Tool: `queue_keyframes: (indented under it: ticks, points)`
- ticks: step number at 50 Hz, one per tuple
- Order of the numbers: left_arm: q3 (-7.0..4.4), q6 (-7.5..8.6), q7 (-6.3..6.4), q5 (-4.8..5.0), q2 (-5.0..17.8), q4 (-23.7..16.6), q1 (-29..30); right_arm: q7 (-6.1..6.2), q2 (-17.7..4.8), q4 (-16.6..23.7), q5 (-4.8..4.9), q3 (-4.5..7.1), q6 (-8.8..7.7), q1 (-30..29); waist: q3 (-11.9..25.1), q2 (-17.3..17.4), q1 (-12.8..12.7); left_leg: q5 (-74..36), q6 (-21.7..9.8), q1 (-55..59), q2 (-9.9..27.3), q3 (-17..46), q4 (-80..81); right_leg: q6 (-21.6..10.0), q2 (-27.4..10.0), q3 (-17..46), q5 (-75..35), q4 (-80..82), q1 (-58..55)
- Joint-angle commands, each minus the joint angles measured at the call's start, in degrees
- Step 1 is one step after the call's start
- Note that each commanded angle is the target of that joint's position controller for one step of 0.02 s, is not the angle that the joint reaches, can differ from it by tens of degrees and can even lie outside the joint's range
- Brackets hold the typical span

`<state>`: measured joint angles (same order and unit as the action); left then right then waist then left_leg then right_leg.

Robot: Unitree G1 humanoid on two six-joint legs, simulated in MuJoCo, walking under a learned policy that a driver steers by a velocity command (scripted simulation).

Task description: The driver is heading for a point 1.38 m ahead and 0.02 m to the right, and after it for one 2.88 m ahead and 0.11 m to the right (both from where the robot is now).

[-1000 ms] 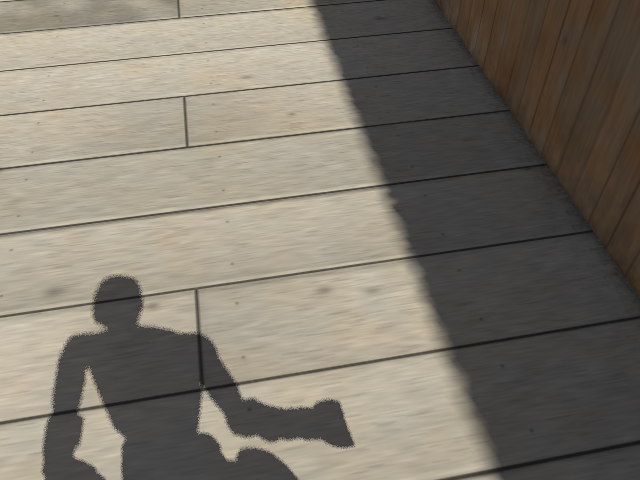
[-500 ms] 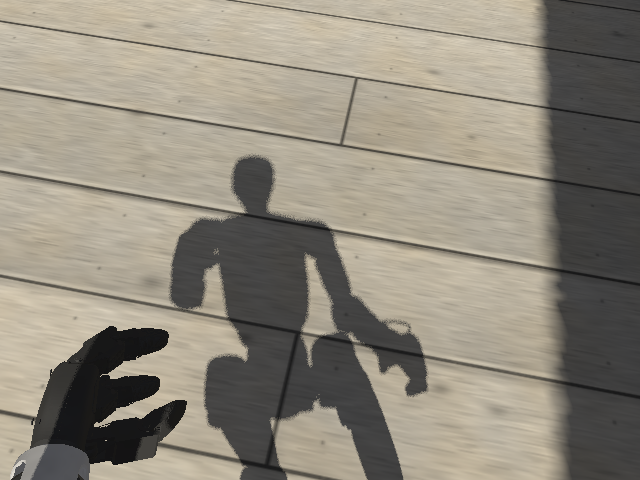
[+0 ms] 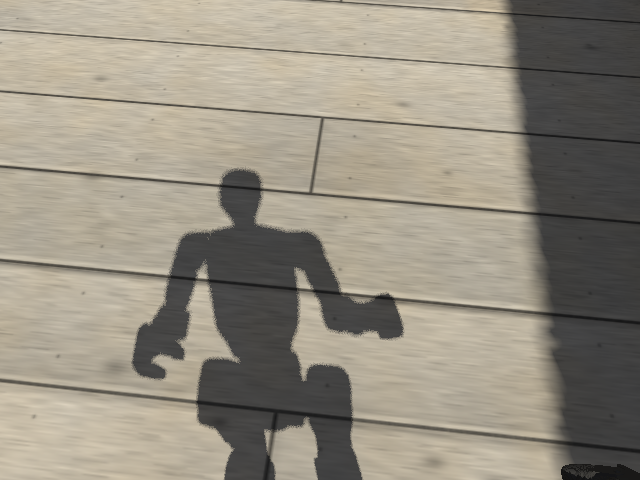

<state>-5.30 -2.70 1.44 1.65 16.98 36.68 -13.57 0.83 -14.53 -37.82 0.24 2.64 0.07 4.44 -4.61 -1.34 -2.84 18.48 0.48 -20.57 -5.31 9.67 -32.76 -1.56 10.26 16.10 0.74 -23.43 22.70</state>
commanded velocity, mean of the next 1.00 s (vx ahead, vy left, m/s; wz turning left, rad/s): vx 0.01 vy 0.00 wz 0.12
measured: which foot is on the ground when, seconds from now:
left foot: up 0.00-0.00, down 0.02-0.44, up 0.46-0.78, down 0.80-1.00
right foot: down 0.00-0.04, up 0.06-0.40, down 0.42-0.80, up 0.82-1.00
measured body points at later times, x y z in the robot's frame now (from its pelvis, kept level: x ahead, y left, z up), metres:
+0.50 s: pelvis +0.03 -0.02 +0.00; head +0.06 -0.03 +0.45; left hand +0.29 +0.16 -0.08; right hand +0.05 -0.31 -0.12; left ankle +0.04 +0.12 -0.71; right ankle +0.00 -0.14 -0.73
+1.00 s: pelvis +0.04 +0.03 +0.01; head +0.09 +0.07 +0.45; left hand +0.18 +0.33 -0.10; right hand +0.22 -0.25 -0.06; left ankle +0.05 +0.10 -0.73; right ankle +0.06 -0.14 -0.64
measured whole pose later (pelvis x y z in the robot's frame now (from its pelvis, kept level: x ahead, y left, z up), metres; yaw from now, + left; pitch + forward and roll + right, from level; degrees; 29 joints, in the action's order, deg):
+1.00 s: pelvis +0.04 +0.03 +0.01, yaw +10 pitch +3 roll -3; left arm -5.4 -0.4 1.7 -0.5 18.0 39.4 -3.0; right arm 1.6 -18.4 -33.3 0.6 4.5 1.5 14.0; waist -3.2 -1.7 0.7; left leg 12.0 -4.1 -19.4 -2.9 4.1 -28.5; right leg 2.9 0.9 3.7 20.2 -64.0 33.3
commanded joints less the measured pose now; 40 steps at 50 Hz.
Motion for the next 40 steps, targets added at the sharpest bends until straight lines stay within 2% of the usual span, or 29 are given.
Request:
queue_keyframes:
  ticks: [1,2,3,4,5,6,7,8,10,12,13,15,16,18,19,20,21,22,23,24,25,27,30,32,34,36,38,39,40]
  points:
    - [-2.66,0.15,0.69,0.59,8.5,-5.7,3.3,0.21,-8.0,0.7,-0.06,3.18,-1.24,7.4,12.2,-7.2,4.6,-6.9,-2.8,15.5,3.6,-0.6,12.3,-2.7,-9.3,16.2,29.3,5.8,-1.1]
    - [-2.14,0.05,0.69,0.76,6.5,-6.9,4.1,0.30,-11.7,0.6,-1.79,3.99,-1.10,8.7,13.2,3.1,4.5,-2.2,-9.0,20.8,14.1,10.6,15.2,-0.4,-4.4,8.9,35.0,-4.5,8.1]
    - [-2.17,0.70,0.06,1.00,6.1,-7.0,1.1,0.37,-12.7,2.1,-3.71,4.04,-1.11,3.2,11.5,16.1,1.5,-7.3,-14.3,17.3,24.8,20.4,18.5,1.7,0.1,-2.8,33.0,-22.9,13.3]
    - [-3.42,1.14,-0.48,0.14,10.8,-5.5,0.0,0.87,-9.0,3.8,-4.14,3.20,-1.55,-0.7,9.5,12.9,0.4,-11.8,-14.9,13.0,26.3,18.2,18.3,3.9,-4.7,-4.5,28.9,-33.1,14.7]
    - [-3.75,0.76,-0.59,-0.13,11.6,-3.9,-1.9,1.51,-6.5,4.8,-3.03,2.49,-1.64,-3.8,8.3,8.7,-0.7,-13.2,-12.5,10.6,22.8,11.5,16.7,4.6,-5.8,-6.0,25.2,-37.7,13.1]
    - [-3.40,0.20,-0.33,-0.57,10.0,-2.6,-3.6,1.91,-5.8,5.1,-1.83,2.16,-1.60,-4.8,7.9,6.4,-0.9,-14.2,-10.9,10.7,20.2,7.4,15.7,5.2,-6.3,-7.1,22.2,-42.5,13.7]
    - [-2.69,-0.23,-0.47,-0.75,8.2,-2.4,-4.5,2.10,-5.8,5.0,-1.27,1.87,-1.42,-4.6,6.7,6.0,-0.4,-17.3,-10.9,10.2,19.3,4.4,15.3,6.0,-7.1,-8.3,20.8,-47.9,15.2]
    - [-2.17,-0.46,-0.78,-0.50,7.3,-3.0,-3.9,2.24,-6.1,4.9,-1.31,1.70,-1.23,-3.9,5.7,5.9,0.1,-20.6,-11.3,10.1,18.6,1.4,15.3,6.7,-8.6,-10.2,19.7,-50.0,16.5]
    - [-1.17,-0.28,-1.15,0.16,6.1,-5.6,1.2,2.32,-7.3,4.1,-1.71,1.98,-0.73,-0.2,4.7,6.8,3.1,-23.6,-12.3,14.1,17.9,-2.3,15.4,8.2,-11.6,-13.3,17.0,-45.3,20.0]
    - [-0.50,-0.02,-1.66,0.12,5.4,-7.7,5.1,2.21,-9.0,3.1,-1.89,2.60,-0.09,3.3,5.5,7.8,5.7,-27.5,-13.6,19.0,19.4,-3.6,14.6,9.4,-13.7,-14.4,16.8,-40.1,21.0]
    - [0.18,0.20,-1.84,-0.33,4.4,-8.6,6.5,1.91,-10.0,2.4,-1.72,2.89,0.13,5.0,6.5,7.6,6.7,-30.5,-14.3,18.9,19.6,-3.5,13.8,9.3,-13.9,-14.3,18.5,-36.7,18.2]
    - [1.20,0.60,-1.86,-1.06,2.7,-9.1,6.8,0.92,-11.9,1.6,-1.08,3.33,0.41,5.4,8.5,8.1,6.2,-35.6,-15.0,16.7,19.7,-4.4,12.3,8.3,-12.4,-15.3,22.5,-29.5,10.3]
    - [1.29,0.68,-1.69,-1.13,2.9,-8.5,5.9,0.35,-12.4,1.4,-0.69,3.37,0.38,5.0,9.3,8.9,5.6,-36.9,-15.1,15.5,19.6,-4.5,11.8,7.6,-11.2,-16.3,23.4,-26.0,6.4]
    - [1.31,0.63,-1.24,-1.49,3.0,-6.8,4.3,-0.71,-11.0,0.5,0.42,2.56,-0.18,4.5,9.9,10.2,4.5,-35.8,-14.7,14.7,19.2,-3.3,10.2,6.2,-9.8,-16.8,21.5,-16.2,0.0]
    - [1.48,0.61,-1.06,-1.77,2.0,-5.4,2.6,-1.17,-8.9,0.0,1.02,1.61,-0.57,3.5,9.8,10.2,2.8,-34.1,-13.2,12.9,17.8,-3.5,8.6,5.1,-9.6,-16.6,15.8,-6.6,-5.7]
    - [1.43,0.70,-0.95,-1.97,2.2,-4.3,0.9,-1.56,-7.7,-0.8,1.81,0.97,-1.02,3.7,9.1,9.8,1.2,-32.0,-10.8,9.2,16.6,-3.8,7.5,3.5,-8.9,-17.2,5.3,5.2,-13.7]
    - [0.66,0.73,-0.35,-2.10,6.0,-4.5,0.2,-1.99,-7.9,-1.6,1.51,0.84,-1.89,6.7,10.7,8.8,2.0,-25.7,-6.7,4.4,14.9,-3.7,6.5,2.2,-12.2,-13.5,-2.2,4.9,-22.8]
    - [-0.56,0.29,0.66,-3.03,11.6,-5.3,-3.3,-2.63,-6.0,-0.2,-0.87,-0.01,-2.71,7.3,16.5,-0.9,2.1,-5.8,-2.2,-4.0,11.1,-5.8,-1.7,-1.8,-24.5,-3.8,-26.9,-2.7,-34.7]
    - [-1.24,-0.40,0.98,-3.26,13.3,-4.6,0.2,-2.79,-5.0,0.3,0.09,-0.15,-3.16,8.2,16.8,-12.8,2.8,12.4,1.1,-10.1,7.6,-10.7,-7.0,-10.7,-32.5,-0.7,-28.8,-3.3,-30.5]
    - [-1.03,0.02,0.68,-3.61,10.7,-5.5,0.6,-2.15,-10.2,0.3,1.23,1.35,-2.61,4.9,15.0,-10.9,-0.9,17.7,2.7,-11.5,7.7,-10.2,-18.1,-14.4,-32.2,-0.6,-24.1,-0.5,-26.0]
    - [-0.73,0.48,0.78,-3.75,9.4,-5.0,1.4,-1.57,-11.8,0.2,2.19,2.64,-1.72,4.8,12.3,-10.6,-0.6,18.7,3.3,-15.2,7.4,-9.8,-28.1,-14.5,-31.6,-2.2,-21.8,0.8,-23.9]
    - [-0.19,1.37,0.90,-2.47,7.2,-5.3,7.6,-0.05,-9.9,-1.5,1.72,3.12,1.14,9.4,8.5,-9.6,2.7,13.9,4.6,-15.0,8.9,-8.0,-34.3,-11.6,-29.0,-8.9,-14.7,3.1,-17.0]
    - [0.13,1.98,1.13,-2.66,4.9,-4.6,10.9,0.78,-7.1,-0.1,1.03,2.81,3.09,10.0,6.5,-8.3,4.3,5.9,5.6,-13.2,9.8,-10.1,-31.8,-10.0,-27.5,-15.0,-8.4,5.0,-12.6]
    - [-0.14,2.13,1.31,-2.48,4.9,-3.9,11.4,-0.02,-5.7,2.0,0.87,2.29,3.17,8.3,7.3,-7.6,3.7,2.8,4.9,-10.5,11.1,-10.6,-24.0,-9.4,-27.6,-17.7,-6.3,4.3,-13.2]
    - [-0.95,2.15,1.19,-2.07,6.8,-3.0,10.6,-1.26,-5.6,4.1,0.74,2.13,2.99,7.2,8.7,-7.5,2.9,2.1,3.4,-7.5,11.3,-11.9,-17.7,-9.5,-29.5,-18.3,-8.1,3.4,-14.7]
    - [-1.63,2.23,0.75,-1.38,8.3,-2.0,9.9,-2.14,-6.8,5.2,0.85,2.73,3.15,8.4,9.3,-7.5,3.1,2.5,1.7,-4.9,10.5,-13.7,-13.6,-8.8,-31.2,-18.8,-8.9,1.8,-15.7]
    - [-1.88,2.28,0.23,-0.22,8.5,-1.5,11.1,-2.37,-7.2,5.1,0.99,3.47,3.59,11.3,9.2,-6.3,5.0,-1.8,-0.7,0.2,8.8,-15.8,-6.0,-5.9,-31.2,-21.0,-5.5,-2.4,-14.3]
    - [-1.74,2.24,-0.06,0.04,7.2,-0.6,9.9,-1.88,-8.1,4.6,0.84,4.22,3.64,13.4,8.9,-3.7,5.7,-6.1,-2.6,4.8,7.0,-15.6,-1.3,-3.1,-29.0,-23.2,0.0,-7.4,-11.6]
    - [-1.39,2.08,-0.50,-0.86,5.0,0.4,7.1,-0.88,-12.5,4.0,0.58,5.92,3.31,16.7,8.2,6.9,6.0,-22.5,-6.1,11.8,9.2,-7.7,5.7,1.3,-23.4,-27.6,10.4,-20.0,-4.2]
Velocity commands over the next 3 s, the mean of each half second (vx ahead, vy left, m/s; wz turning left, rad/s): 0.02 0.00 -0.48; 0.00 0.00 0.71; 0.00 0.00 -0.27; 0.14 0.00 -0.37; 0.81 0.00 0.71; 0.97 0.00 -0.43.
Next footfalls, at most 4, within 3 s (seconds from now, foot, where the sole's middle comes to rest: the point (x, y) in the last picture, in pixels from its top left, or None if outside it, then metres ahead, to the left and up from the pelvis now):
0.02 left None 0.09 0.12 -0.77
0.42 right None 0.04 -0.16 -0.77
0.80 left None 0.09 0.11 -0.77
1.30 right None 0.12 -0.10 -0.77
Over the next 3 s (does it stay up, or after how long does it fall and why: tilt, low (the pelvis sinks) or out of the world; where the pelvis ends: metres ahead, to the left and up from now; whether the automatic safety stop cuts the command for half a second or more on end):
stays up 0.82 0.13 -0.04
